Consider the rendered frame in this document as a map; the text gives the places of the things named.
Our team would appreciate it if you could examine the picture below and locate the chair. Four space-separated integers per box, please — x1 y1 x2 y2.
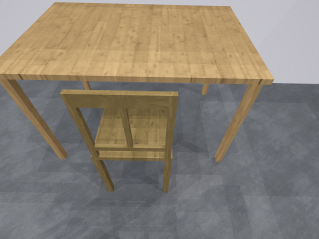
60 89 179 193

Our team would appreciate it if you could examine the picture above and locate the table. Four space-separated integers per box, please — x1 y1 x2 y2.
0 2 275 162

